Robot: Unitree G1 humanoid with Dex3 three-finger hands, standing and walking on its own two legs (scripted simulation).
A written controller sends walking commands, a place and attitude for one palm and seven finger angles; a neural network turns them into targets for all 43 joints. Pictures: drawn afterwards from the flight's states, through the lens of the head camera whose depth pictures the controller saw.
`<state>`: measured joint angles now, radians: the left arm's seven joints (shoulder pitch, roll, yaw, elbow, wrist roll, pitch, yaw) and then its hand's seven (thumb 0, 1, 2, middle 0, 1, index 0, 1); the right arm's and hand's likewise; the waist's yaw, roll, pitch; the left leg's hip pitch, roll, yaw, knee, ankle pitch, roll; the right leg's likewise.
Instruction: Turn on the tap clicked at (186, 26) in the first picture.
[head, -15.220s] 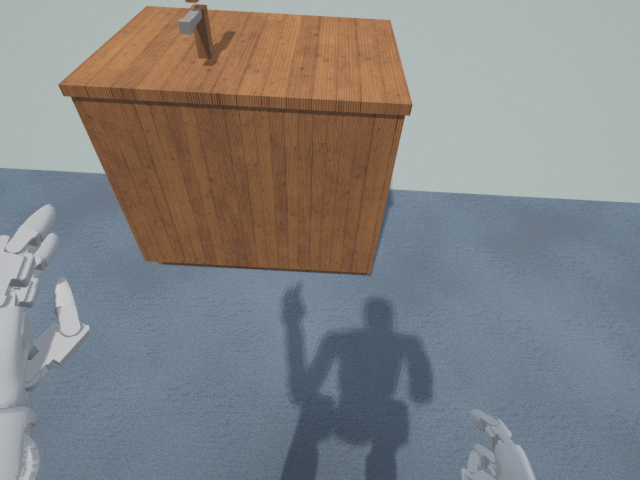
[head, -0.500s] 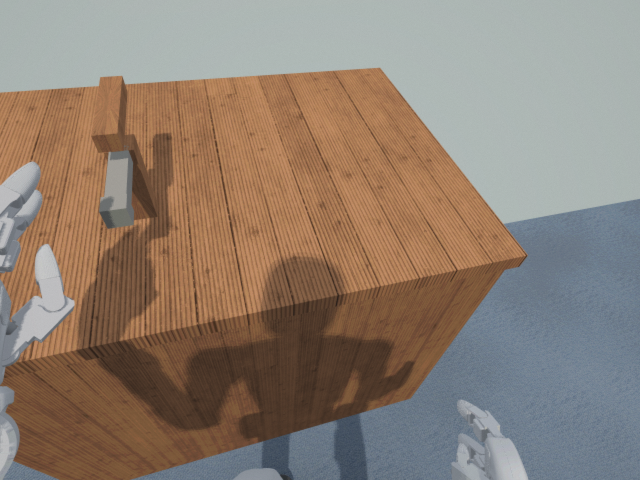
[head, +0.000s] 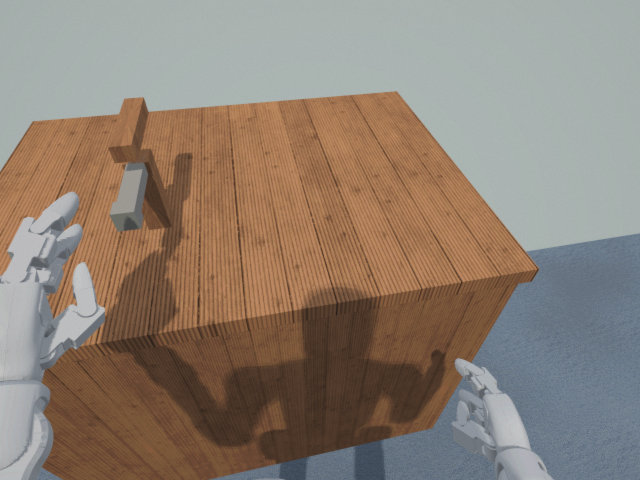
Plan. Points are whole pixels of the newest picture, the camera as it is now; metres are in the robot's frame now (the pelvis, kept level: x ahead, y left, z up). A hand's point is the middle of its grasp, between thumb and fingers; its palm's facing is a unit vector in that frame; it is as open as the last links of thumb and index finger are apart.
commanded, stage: turn the palm inward beside the body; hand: left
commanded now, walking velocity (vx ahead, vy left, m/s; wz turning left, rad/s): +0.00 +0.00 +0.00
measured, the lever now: (127, 215) +0.36 +0.29 +0.16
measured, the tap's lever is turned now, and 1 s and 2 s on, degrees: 0 0 0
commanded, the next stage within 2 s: reach beside the lever's end, fingers flat in 1.88 s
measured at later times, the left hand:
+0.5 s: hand (102, 285) +0.23 +0.23 +0.19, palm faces +0.48 -0.82 -0.30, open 7.5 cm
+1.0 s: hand (110, 270) +0.24 +0.23 +0.20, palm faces +0.44 -0.87 -0.21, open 7.5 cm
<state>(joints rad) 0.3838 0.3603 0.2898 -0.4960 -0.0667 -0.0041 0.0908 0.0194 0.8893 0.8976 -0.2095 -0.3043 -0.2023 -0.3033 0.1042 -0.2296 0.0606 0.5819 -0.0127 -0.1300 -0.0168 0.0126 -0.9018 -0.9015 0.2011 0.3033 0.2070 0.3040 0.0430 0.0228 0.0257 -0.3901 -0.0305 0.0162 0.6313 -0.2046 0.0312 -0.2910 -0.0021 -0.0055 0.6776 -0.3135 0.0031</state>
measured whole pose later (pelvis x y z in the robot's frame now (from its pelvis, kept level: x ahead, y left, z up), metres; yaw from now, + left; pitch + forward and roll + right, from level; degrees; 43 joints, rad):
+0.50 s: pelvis +0.04 -0.05 -0.01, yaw +2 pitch -4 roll -2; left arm 0.32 0.39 0.41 -0.39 -0.21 0.07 0.02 0.02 0.89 0.90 -0.21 -0.30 -0.21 -0.30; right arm 0.15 -0.26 0.03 0.71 0.02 -0.16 -0.11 0.01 -0.90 -0.90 0.20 0.30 0.21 0.30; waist 0.08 0.11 -0.04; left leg -0.40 0.02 -0.08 0.74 -0.28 -0.03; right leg -0.24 0.07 -0.09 0.70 -0.40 -0.06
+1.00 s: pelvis +0.06 -0.02 +0.01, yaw +2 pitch -2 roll -1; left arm 0.42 0.30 0.34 -0.64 -0.24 0.21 0.06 0.02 0.89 0.90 -0.21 -0.30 -0.20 -0.30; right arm 0.14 -0.23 0.07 0.66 0.04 -0.20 -0.11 0.01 -0.90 -0.90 0.20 0.30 0.19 0.30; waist 0.11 0.06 -0.05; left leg -0.35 -0.03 -0.03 0.63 -0.26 0.02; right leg -0.21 0.01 -0.05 0.62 -0.38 -0.02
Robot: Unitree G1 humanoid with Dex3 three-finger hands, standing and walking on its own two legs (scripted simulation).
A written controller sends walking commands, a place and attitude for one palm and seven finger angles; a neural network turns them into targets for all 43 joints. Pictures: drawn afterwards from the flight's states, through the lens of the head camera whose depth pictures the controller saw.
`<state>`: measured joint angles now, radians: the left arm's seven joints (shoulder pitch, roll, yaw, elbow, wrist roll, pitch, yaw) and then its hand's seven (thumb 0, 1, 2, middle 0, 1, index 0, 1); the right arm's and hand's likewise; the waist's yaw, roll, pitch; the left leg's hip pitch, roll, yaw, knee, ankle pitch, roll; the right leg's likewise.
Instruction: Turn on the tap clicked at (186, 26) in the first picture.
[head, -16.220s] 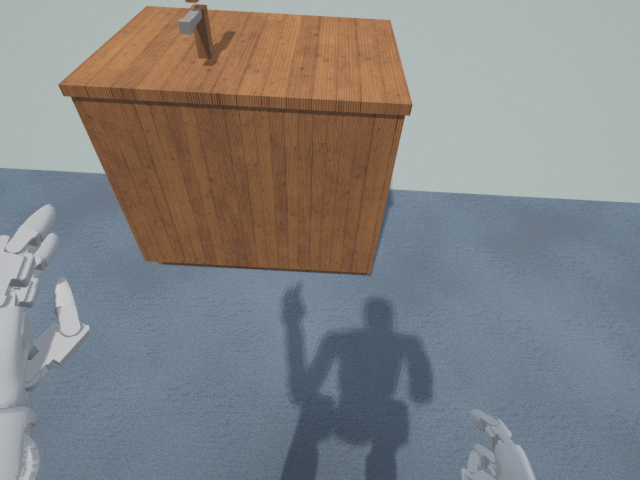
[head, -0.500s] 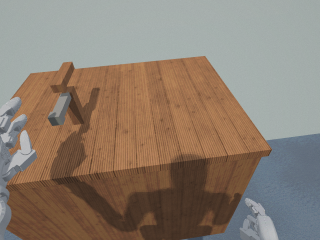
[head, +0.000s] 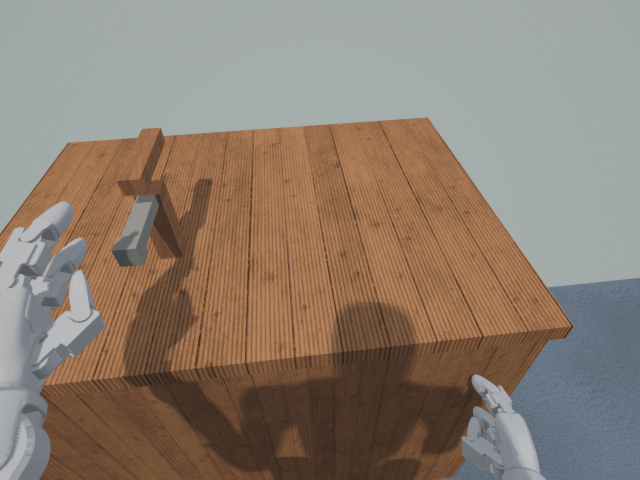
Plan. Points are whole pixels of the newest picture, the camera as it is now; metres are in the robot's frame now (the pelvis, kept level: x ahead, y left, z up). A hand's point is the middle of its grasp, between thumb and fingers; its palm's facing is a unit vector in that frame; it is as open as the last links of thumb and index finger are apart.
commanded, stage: turn the palm inward beside the body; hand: left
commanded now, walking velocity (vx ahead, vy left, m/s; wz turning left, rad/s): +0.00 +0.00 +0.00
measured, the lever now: (130, 251) +0.31 +0.29 +0.15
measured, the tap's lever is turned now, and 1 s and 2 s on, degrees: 0 0 0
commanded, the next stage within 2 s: reach beside the lever's end, fingers flat in 0.88 s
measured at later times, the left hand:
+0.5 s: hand (95, 342) +0.16 +0.22 +0.20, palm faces +0.43 -0.89 -0.14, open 7.5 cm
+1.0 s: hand (128, 317) +0.18 +0.20 +0.21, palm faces +0.41 -0.90 -0.15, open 7.5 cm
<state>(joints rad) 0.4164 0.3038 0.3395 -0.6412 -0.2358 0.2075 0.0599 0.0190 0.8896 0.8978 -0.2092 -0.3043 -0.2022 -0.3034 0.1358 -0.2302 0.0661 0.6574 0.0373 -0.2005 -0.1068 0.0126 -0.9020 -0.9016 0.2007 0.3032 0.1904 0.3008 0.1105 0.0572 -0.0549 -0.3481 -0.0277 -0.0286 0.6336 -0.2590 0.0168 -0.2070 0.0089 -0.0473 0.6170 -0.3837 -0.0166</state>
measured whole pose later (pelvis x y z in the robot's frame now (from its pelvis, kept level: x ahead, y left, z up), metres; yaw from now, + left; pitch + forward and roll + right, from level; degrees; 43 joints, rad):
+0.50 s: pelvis -0.02 -0.02 +0.00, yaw +1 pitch -5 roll -1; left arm 0.35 0.30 0.32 -0.65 -0.29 0.38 0.09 0.02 0.89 0.90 -0.21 -0.30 -0.20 -0.30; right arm 0.09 -0.24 0.09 0.70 0.06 -0.22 -0.13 0.01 -0.90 -0.90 0.20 0.30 0.21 0.30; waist 0.11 0.10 -0.04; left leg -0.31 -0.01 -0.07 0.63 -0.23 -0.01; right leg -0.15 0.04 -0.09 0.60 -0.36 -0.04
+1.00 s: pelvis +0.00 -0.03 +0.00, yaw +1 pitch -4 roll +0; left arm 0.37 0.29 0.32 -0.67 -0.30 0.38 0.08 0.02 0.89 0.90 -0.21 -0.30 -0.20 -0.30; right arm 0.12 -0.25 0.08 0.67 0.06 -0.23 -0.11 0.01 -0.90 -0.90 0.20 0.30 0.22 0.31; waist 0.11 0.09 -0.06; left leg -0.29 0.00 -0.06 0.60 -0.25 -0.02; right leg -0.14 0.04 -0.07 0.58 -0.38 -0.05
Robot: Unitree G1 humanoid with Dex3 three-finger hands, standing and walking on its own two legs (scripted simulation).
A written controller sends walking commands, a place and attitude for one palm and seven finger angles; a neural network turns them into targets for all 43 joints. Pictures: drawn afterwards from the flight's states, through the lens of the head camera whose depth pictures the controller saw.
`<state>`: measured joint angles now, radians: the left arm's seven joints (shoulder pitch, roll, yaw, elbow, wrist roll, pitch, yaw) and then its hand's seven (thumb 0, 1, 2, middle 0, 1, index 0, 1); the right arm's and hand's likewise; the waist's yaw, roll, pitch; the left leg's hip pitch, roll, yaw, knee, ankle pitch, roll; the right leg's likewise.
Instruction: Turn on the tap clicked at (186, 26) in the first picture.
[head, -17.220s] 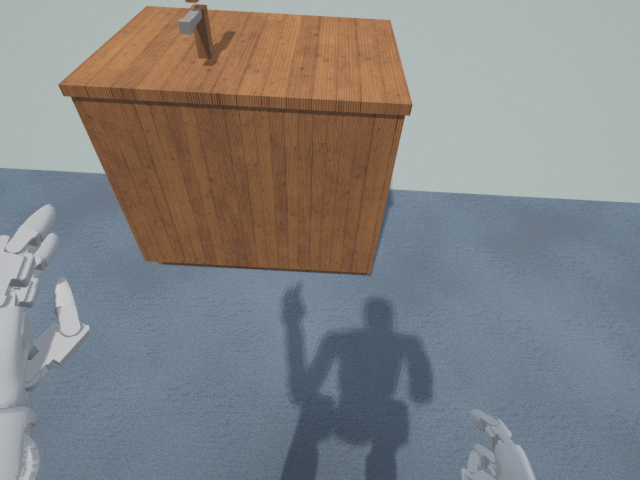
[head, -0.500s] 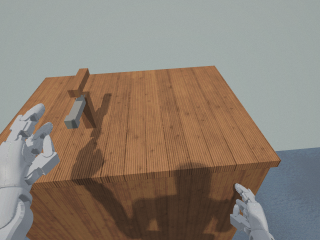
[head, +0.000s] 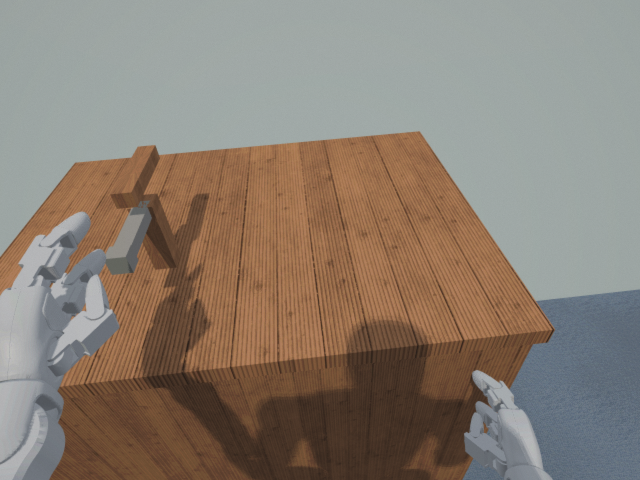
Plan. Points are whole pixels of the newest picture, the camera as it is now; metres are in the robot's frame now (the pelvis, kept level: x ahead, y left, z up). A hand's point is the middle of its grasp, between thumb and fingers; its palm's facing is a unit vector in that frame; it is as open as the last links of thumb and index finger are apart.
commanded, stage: reach beside the lever's end, fingers flat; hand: left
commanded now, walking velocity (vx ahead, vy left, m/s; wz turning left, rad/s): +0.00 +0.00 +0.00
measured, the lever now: (121, 259) +0.31 +0.32 +0.15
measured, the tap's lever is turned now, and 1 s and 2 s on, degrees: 0 0 0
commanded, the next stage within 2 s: none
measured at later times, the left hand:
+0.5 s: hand (99, 296) +0.22 +0.27 +0.19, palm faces +0.44 -0.89 -0.14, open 7.5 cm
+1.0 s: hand (90, 282) +0.25 +0.30 +0.18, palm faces +0.46 -0.88 -0.12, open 7.6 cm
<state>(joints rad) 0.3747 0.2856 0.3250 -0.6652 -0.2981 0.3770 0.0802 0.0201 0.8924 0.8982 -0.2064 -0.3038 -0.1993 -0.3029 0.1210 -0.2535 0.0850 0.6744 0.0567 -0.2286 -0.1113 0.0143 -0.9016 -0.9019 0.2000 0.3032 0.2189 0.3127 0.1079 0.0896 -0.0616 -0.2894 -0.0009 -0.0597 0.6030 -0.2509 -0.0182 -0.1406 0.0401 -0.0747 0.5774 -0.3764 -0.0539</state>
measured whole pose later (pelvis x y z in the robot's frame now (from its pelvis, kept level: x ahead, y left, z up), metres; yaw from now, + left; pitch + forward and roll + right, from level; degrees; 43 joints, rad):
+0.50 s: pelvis +0.00 +0.00 +0.00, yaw +0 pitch -3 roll -1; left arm 0.20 0.34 0.40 -0.38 -0.30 0.32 0.04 0.02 0.89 0.90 -0.20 -0.30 -0.20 -0.30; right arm 0.12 -0.26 0.07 0.70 0.06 -0.24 -0.15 0.01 -0.90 -0.90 0.20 0.30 0.21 0.30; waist 0.10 0.08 -0.04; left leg -0.30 0.01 -0.06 0.58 -0.24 -0.02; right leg -0.15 0.05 -0.08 0.56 -0.36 -0.06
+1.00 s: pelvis -0.01 +0.01 +0.00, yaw -1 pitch -2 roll -1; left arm 0.08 0.36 0.42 -0.17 -0.27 0.26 0.02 0.02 0.89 0.90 -0.19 -0.25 -0.18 -0.25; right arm 0.12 -0.25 0.08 0.71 0.06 -0.22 -0.15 0.01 -0.90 -0.90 0.20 0.30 0.21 0.30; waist 0.08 0.07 -0.03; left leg -0.30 0.00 -0.05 0.56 -0.22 -0.01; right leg -0.16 0.04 -0.06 0.53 -0.34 -0.04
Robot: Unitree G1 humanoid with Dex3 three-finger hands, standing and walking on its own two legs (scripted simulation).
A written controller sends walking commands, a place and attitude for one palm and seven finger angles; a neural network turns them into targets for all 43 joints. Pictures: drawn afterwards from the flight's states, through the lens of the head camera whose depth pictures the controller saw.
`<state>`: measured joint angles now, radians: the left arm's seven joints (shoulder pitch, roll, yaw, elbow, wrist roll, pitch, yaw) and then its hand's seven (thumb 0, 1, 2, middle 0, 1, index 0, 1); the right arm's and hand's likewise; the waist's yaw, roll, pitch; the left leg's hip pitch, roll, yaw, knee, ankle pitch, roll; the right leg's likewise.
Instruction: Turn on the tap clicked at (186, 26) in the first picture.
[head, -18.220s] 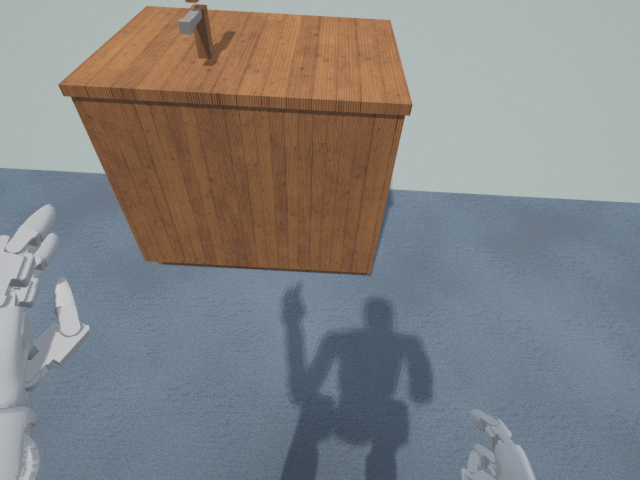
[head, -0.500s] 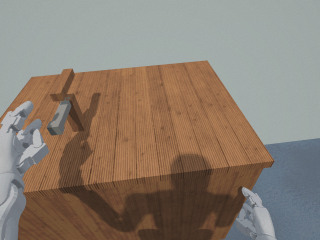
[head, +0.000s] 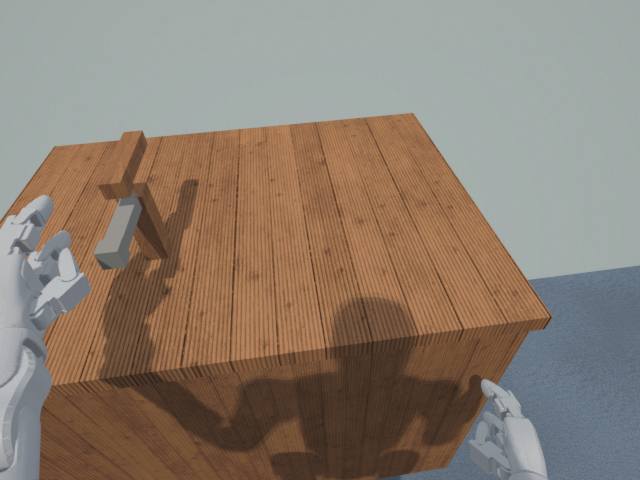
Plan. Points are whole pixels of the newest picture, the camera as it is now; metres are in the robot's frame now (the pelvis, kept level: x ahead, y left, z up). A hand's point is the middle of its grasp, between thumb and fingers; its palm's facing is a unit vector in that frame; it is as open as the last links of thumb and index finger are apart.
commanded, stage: reach beside the lever's end, fingers flat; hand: left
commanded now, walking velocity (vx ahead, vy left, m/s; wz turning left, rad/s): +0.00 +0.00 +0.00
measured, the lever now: (112, 254) +0.32 +0.31 +0.14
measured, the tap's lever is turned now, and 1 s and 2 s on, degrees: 0 0 3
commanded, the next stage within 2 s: push the lever round in 1.20 s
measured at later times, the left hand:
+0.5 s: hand (80, 264) +0.29 +0.33 +0.15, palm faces +0.48 -0.87 -0.12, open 7.8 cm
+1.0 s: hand (86, 254) +0.31 +0.34 +0.15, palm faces +0.46 -0.88 -0.12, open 7.9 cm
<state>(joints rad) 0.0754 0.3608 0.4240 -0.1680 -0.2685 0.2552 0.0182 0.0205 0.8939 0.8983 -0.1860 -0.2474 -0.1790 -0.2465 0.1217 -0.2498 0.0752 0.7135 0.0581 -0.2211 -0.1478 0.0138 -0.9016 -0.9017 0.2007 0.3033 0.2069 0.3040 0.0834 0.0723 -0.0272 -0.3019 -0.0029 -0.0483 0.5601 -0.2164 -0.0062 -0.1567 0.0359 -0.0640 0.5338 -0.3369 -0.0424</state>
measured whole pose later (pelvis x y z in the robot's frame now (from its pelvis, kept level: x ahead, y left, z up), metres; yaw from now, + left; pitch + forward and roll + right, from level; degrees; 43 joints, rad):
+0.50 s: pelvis +0.00 +0.01 +0.00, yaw +0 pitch +0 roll -1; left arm -0.08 0.42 0.48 0.14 -0.24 0.15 -0.04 0.02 0.89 0.90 -0.17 -0.18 -0.16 -0.18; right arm 0.17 -0.27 0.06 0.72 0.06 -0.20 -0.14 0.01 -0.90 -0.90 0.20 0.30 0.21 0.30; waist 0.05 0.07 -0.03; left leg -0.35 0.00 -0.05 0.57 -0.21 0.00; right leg -0.20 0.04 -0.06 0.53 -0.33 -0.04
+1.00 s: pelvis +0.00 +0.01 +0.00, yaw +0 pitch +2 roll -1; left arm -0.17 0.45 0.50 0.31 -0.23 0.04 -0.08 0.02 0.90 0.90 -0.15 -0.15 -0.15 -0.15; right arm 0.21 -0.28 0.05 0.72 0.06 -0.19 -0.13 0.01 -0.90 -0.90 0.20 0.30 0.21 0.30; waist 0.03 0.07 -0.04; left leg -0.41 0.00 -0.05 0.59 -0.22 0.01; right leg -0.26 0.04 -0.06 0.55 -0.33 -0.03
